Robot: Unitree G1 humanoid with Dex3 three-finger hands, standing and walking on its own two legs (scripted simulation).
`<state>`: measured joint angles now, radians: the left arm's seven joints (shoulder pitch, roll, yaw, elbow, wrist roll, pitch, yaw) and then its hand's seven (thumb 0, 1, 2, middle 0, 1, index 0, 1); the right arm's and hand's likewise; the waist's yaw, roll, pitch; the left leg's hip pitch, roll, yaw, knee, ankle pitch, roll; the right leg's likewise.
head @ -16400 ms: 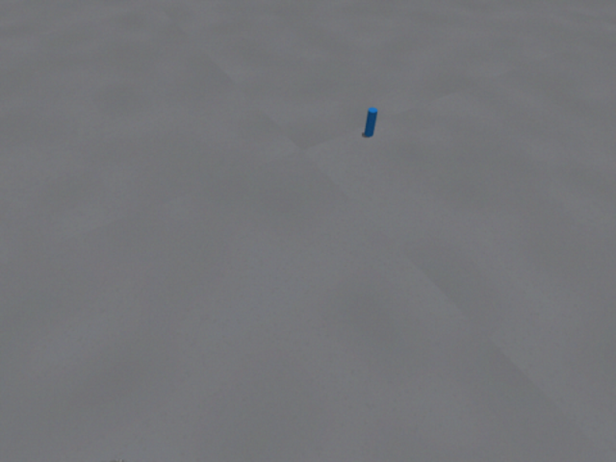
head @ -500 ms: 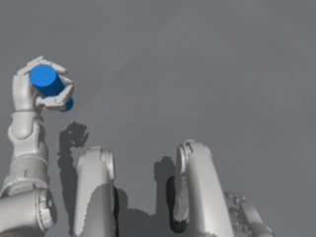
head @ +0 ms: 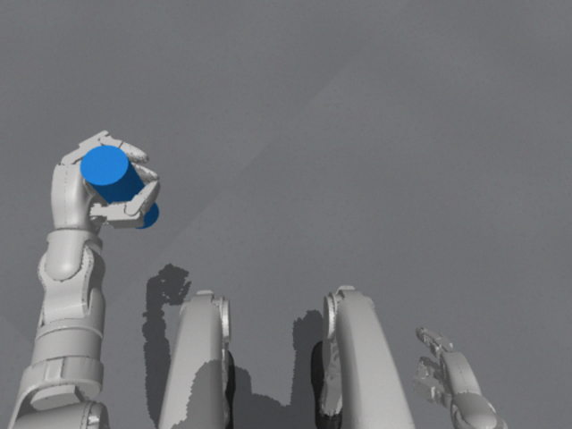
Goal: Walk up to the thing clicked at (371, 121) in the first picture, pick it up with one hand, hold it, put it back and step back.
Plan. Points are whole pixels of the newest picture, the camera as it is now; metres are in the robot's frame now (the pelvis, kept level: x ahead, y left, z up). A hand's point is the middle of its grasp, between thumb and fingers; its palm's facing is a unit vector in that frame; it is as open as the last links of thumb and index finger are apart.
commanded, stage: lift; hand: left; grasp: from the side
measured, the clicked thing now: (126, 193) +0.41 +0.21 +0.00
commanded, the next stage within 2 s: hold in 1.34 s
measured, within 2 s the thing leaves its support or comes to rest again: neither
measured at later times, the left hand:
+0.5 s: hand (70, 123) +0.40 +0.19 +0.18, palm faces +0.08 -1.00 -0.03, open 6.7 cm
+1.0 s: hand (32, 61) +0.39 +0.18 +0.24, palm faces +0.07 -1.00 -0.02, open 6.7 cm
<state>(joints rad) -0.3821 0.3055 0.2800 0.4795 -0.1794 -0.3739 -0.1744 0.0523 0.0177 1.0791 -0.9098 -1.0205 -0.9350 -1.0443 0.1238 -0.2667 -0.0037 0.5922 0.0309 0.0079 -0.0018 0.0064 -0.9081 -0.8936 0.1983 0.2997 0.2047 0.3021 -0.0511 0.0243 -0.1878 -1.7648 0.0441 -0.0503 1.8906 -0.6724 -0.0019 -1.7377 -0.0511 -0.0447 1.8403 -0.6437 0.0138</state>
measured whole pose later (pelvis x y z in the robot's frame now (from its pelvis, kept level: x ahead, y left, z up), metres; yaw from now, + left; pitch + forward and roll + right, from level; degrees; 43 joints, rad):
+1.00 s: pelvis +0.06 +0.00 +0.21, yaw +1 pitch +13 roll -2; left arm -0.15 0.22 0.15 0.41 -0.18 -0.34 -0.11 0.05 0.02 1.08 -0.90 -1.03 -0.93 -1.05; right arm 0.22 -0.22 0.00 0.63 0.02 -0.04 -0.03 0.01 -0.91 -0.89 0.20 0.30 0.20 0.30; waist -0.03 0.01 -0.09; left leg -0.81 0.05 0.00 1.07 -0.49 0.00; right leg -0.79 -0.03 -0.05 1.02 -0.46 0.02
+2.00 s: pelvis +0.07 +0.00 +0.24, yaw +1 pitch +7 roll -1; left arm -0.15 0.20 0.15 0.44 -0.18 -0.34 -0.14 0.05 0.02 1.07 -0.89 -1.05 -0.92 -1.07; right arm 0.23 -0.23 -0.01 0.65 0.02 -0.01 -0.03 0.01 -0.91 -0.90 0.20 0.30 0.20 0.30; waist -0.02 0.02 -0.04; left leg -0.54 0.05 0.01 0.85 -0.42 -0.01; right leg -0.53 -0.03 -0.04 0.81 -0.39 0.02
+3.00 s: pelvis +0.07 +0.00 +0.25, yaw +1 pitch +6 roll -1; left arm -0.15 0.19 0.15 0.46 -0.18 -0.35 -0.14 0.05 0.02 1.07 -0.89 -1.05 -0.92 -1.08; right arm 0.23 -0.23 -0.01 0.67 0.02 -0.02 -0.03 0.01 -0.91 -0.90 0.20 0.30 0.20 0.30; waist -0.02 0.01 -0.03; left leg -0.49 0.04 0.01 0.80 -0.40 -0.01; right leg -0.48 -0.03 -0.04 0.77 -0.38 0.02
